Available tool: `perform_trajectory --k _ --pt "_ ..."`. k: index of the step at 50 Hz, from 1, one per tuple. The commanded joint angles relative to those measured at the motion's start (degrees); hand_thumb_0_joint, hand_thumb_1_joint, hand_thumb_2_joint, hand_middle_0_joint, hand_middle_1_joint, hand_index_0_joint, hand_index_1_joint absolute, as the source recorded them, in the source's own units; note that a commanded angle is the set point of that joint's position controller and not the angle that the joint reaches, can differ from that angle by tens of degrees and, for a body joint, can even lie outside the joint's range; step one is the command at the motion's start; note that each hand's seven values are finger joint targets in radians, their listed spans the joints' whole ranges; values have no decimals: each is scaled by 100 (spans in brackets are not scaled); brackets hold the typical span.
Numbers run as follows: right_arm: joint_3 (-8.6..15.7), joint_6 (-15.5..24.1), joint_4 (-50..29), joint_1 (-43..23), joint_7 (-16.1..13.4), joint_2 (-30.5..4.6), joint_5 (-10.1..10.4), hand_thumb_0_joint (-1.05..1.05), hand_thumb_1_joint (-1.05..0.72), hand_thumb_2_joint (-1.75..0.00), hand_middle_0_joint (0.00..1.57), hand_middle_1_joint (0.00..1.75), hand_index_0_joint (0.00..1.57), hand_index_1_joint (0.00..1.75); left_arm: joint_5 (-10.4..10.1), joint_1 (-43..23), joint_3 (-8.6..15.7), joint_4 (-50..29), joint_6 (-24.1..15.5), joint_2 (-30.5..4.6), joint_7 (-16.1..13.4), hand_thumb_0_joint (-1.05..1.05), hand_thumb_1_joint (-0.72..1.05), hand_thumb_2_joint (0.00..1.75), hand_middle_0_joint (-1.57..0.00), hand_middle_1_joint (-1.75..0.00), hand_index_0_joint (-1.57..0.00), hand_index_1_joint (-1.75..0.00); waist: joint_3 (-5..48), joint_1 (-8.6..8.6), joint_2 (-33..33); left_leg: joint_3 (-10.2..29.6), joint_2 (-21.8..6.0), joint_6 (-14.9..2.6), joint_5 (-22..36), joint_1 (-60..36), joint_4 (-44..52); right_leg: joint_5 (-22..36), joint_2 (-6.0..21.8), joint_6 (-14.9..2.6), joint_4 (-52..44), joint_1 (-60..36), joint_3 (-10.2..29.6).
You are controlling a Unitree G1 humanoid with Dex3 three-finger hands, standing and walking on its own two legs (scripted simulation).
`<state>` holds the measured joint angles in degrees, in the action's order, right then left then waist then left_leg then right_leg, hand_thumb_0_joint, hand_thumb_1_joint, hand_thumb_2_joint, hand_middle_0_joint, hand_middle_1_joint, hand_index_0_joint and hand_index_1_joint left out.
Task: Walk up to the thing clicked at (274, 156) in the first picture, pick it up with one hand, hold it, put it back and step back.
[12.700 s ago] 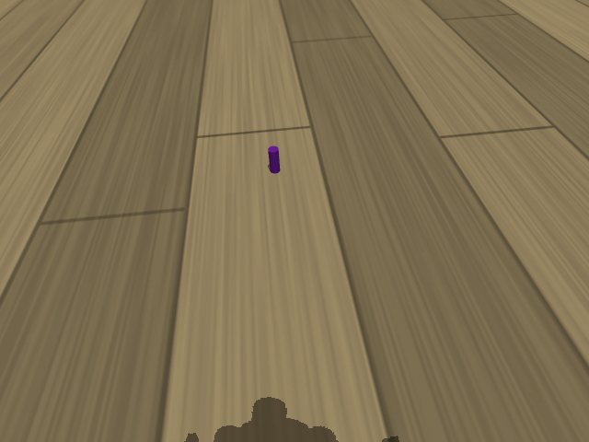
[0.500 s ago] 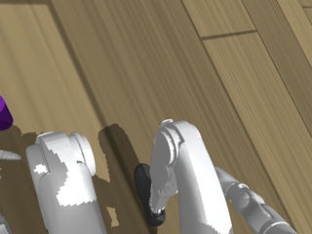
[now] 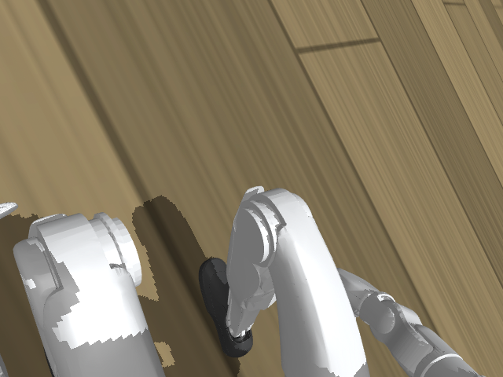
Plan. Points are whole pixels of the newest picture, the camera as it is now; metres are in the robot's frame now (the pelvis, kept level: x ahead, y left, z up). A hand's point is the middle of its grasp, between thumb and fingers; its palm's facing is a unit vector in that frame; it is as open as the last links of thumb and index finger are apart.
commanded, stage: close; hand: left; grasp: from the side
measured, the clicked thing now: out of the picture +0.40 +0.31 -0.20
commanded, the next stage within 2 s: settle in 0.44 s
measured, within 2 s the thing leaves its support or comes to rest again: leaves its support in 0.70 s
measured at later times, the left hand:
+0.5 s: hand out of the picture +0.40 +0.31 -0.17, palm faces +0.43 -0.90 +0.00, open 7.8 cm
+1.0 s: hand out of the picture +0.41 +0.32 -0.13, palm faces +0.42 -0.91 +0.00, open 7.5 cm
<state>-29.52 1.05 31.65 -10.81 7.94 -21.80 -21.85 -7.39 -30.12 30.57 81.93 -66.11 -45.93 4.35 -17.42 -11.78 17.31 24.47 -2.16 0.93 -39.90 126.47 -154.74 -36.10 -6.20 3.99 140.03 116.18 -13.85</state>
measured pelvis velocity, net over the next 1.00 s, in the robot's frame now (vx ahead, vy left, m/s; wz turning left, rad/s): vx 0.00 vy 0.00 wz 0.00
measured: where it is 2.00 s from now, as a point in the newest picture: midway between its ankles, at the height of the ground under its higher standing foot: (169, 354)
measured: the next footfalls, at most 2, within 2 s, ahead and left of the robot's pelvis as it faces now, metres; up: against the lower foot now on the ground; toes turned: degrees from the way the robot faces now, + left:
none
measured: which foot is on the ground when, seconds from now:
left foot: down 0.00-1.00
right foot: down 0.00-1.00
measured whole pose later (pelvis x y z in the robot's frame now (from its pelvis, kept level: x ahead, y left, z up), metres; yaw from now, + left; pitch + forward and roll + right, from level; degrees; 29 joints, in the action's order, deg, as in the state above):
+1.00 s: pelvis +0.00 +0.00 +0.01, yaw +0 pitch +11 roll -18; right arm -26.2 -1.9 31.5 -7.8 7.9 -20.9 -19.6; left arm -6.2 -31.7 30.3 70.8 -58.4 -45.1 2.7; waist -15.0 -11.5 14.9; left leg 23.3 -2.8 0.7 -39.6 127.3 -152.4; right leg -35.9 -5.6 3.9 138.2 117.0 -13.5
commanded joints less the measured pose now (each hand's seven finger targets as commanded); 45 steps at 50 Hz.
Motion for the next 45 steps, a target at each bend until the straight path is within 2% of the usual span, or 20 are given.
perform_trajectory --k 1,3,4,6,7,11,12,14,16,17,25,28,32,36,37,39,40,42,43,45 --pt "707 -67 -112 1 -103 -2024 -7 0 -87 -89 20 30 20 30 86 -1142 -17 -725 -441 -1006 -119 0 21 52 -42 -42 -41 -42 2905 -688 -3299 -641 -375 137 498 -2249 2052 903 -102 -394 -888 -1149 -781" --pt "689 -101 -125 16 -93 -2034 -19 0 -87 -89 20 30 20 30 124 -1183 -23 -656 -425 -1038 -154 0 28 56 -46 -46 -45 -46 2867 -724 -3304 -613 -379 145 496 -2253 2068 905 -106 -388 -894 -1153 -802" --pt "689 -116 -137 -12 -104 -2027 -15 0 -86 -89 20 30 20 30 135 -1062 -18 -634 -401 -1050 -159 0 32 58 -49 -48 -47 -48 2837 -663 -3264 -629 -387 138 530 -2232 2058 940 -113 -394 -903 -1131 -780" --pt "654 -140 -135 1 -99 -2036 -32 0 -86 -89 20 30 20 30 132 -1205 -21 -627 -416 -1081 -194 0 39 64 -53 -53 -52 -53 2868 -740 -3288 -617 -377 137 562 -2229 2033 963 -119 -382 -923 -1212 -818" --pt "653 -134 -156 -40 -103 -2028 -29 0 -86 -89 20 30 20 30 123 -1106 -20 -616 -387 -1070 -205 0 43 65 -56 -55 -54 -56 2831 -683 -3228 -637 -379 119 520 -2180 2021 944 -129 -386 -949 -1197 -797" --pt "636 -171 -156 -21 -111 -2048 -20 0 -86 -89 20 30 20 30 146 -1194 2 -545 -334 -1135 -262 0 54 77 -69 -69 -68 -69 2745 -742 -3270 -581 -400 128 492 -2182 2083 916 -129 -383 -952 -1160 -836" --pt "616 -168 -175 -45 -111 -2028 -14 0 -85 -89 20 30 20 30 138 -1198 18 -577 -337 -1208 -277 0 57 80 -71 -71 -70 -72 2763 -705 -3227 -610 -396 106 426 -2092 2042 885 -142 -388 -976 -1179 -816" --pt "612 -193 -169 -17 -116 -2040 -17 0 -86 -89 20 30 20 30 165 -1297 38 -547 -341 -1253 -302 0 65 85 -77 -77 -77 -77 2740 -777 -3214 -585 -404 105 333 -2091 2057 812 -142 -376 -995 -1176 -835" --pt "609 -200 -188 -48 -124 -2025 -14 0 -86 -89 20 30 20 30 145 -1273 67 -608 -345 -1284 -306 0 63 92 -86 -86 -85 -86 2753 -721 -3196 -595 -418 97 333 -2096 2060 802 -150 -386 -1000 -1159 -816" --pt "614 -205 -183 -38 -125 -2049 -23 0 -86 -89 20 30 20 30 148 -1331 70 -564 -342 -1257 -320 0 60 95 -89 -90 -88 -90 2739 -772 -3218 -566 -431 109 372 -2162 2073 837 -140 -377 -988 -1163 -832" --pt "559 -232 -202 1 -145 -2020 -30 0 -86 -89 20 30 20 30 142 -1453 111 -552 -331 -1350 -349 0 65 117 -111 -116 -111 -116 2786 -831 -3144 -599 -429 66 342 -2064 2018 839 -167 -374 -1062 -1250 -820" --pt "571 -245 -183 14 -145 -2052 -35 0 -89 -90 20 30 20 30 156 -1472 115 -569 -329 -1375 -354 0 61 122 -113 -121 -111 -123 2812 -812 -3265 -552 -455 96 420 -2200 2060 915 -166 -387 -1013 -1205 -828" --pt "578 -257 -163 33 -153 -2041 -13 0 -89 -90 20 30 20 30 67 -1456 143 -751 -306 -1334 -303 0 58 128 -118 -128 -116 -130 2986 -767 -3345 -581 -452 109 691 -2302 2027 1118 -162 -387 -996 -1345 -815" --pt "637 -309 -140 98 -145 -2055 12 0 -89 -90 20 30 20 30 108 -1453 186 -896 -228 -1377 -285 0 55 132 -124 -134 -123 -137 2952 -727 -3563 -556 -469 149 678 -2362 2160 1074 -132 -407 -946 -1284 -810" --pt "667 -321 -208 67 -148 -2048 16 0 -89 -90 20 30 20 30 96 -1460 118 -1012 -192 -1254 -250 0 55 134 -125 -136 -124 -138 3003 -728 -3504 -590 -456 137 635 -2349 2149 1046 -126 -399 -1000 -1299 -812" --pt "714 -335 -164 125 -154 -2021 50 0 -89 -90 20 30 20 30 89 -1447 278 -1210 -113 -1436 -266 0 48 133 -127 -138 -126 -140 3030 -636 -3561 -674 -434 105 536 -2218 2143 988 -119 -409 -1036 -1305 -739" --pt "756 -326 -186 116 -141 -2006 56 0 -89 -90 20 30 20 30 99 -1445 234 -1334 -76 -1412 -269 0 44 132 -125 -138 -124 -140 3084 -610 -3579 -731 -418 91 464 -2175 2138 933 -118 -418 -1061 -1307 -708" --pt "856 -335 -207 166 -128 -2017 93 0 -89 -90 20 30 20 30 103 -1430 89 -1512 29 -1144 -240 0 48 134 -127 -139 -126 -141 3102 -643 -3582 -707 -414 103 384 -2218 2222 887 -98 -420 -1062 -1205 -722" --pt "911 -335 -160 236 -131 -2000 110 0 -89 -90 20 30 20 30 128 -1382 187 -1701 81 -1262 -241 0 49 133 -127 -139 -126 -141 3242 -558 -3666 -743 -410 102 433 -2286 2220 936 -99 -432 -1066 -1235 -678" --pt "1001 -344 -166 297 -119 -1956 188 0 -89 -90 20 30 20 30 122 -1414 65 -1895 216 -1113 -213 0 48 134 -127 -139 -127 -141 3313 -557 -3616 -787 -395 95 456 -2223 2272 926 -79 -448 -1070 -1180 -641"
